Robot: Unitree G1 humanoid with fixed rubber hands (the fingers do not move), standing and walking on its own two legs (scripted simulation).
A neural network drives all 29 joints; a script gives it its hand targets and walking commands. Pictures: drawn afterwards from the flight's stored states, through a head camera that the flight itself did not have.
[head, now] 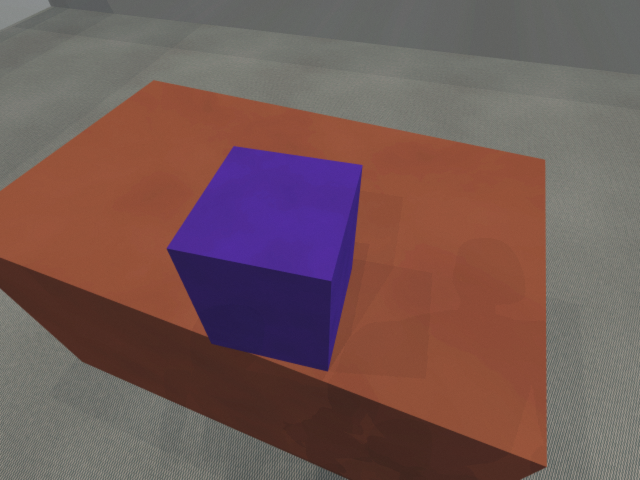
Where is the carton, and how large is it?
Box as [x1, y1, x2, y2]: [167, 146, 362, 370]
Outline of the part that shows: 233,146 168,245 167,250 211,343 327,370 351,269 362,165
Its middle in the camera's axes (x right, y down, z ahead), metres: -0.06 +0.04 +0.60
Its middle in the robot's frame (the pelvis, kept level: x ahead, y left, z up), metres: +0.44 +0.07 +0.00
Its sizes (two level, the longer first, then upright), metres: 0.210 0.200 0.250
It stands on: a pedestal, 0.64 m high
